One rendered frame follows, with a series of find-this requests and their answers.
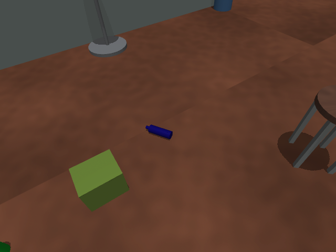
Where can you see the stool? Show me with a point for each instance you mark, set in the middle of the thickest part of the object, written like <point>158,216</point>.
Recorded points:
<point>325,103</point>

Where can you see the coat stand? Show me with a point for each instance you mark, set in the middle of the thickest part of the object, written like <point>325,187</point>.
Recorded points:
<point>106,46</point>

